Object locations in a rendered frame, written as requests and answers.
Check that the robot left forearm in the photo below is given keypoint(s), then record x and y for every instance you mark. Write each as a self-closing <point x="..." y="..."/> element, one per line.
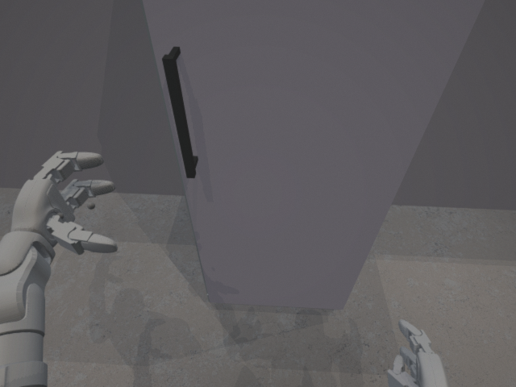
<point x="25" y="259"/>

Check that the left robot hand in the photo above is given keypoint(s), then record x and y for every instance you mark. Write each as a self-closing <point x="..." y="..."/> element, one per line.
<point x="39" y="201"/>

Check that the handle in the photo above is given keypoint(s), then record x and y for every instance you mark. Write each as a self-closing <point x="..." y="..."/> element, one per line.
<point x="173" y="81"/>

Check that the fridge door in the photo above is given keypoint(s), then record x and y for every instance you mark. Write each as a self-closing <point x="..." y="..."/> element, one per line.
<point x="304" y="116"/>

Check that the right robot hand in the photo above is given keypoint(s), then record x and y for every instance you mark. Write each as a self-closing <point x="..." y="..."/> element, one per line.
<point x="426" y="367"/>

